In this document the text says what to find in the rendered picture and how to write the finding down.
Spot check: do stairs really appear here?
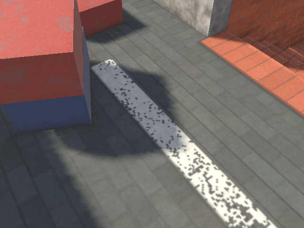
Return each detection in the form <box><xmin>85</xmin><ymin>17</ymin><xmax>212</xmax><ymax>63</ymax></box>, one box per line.
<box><xmin>240</xmin><ymin>35</ymin><xmax>304</xmax><ymax>78</ymax></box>

